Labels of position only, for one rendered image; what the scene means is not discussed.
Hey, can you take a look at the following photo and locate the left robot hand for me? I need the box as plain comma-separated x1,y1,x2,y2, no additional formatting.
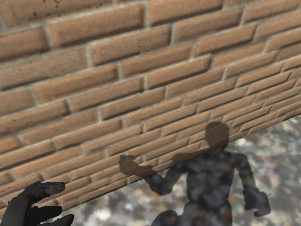
0,181,74,226

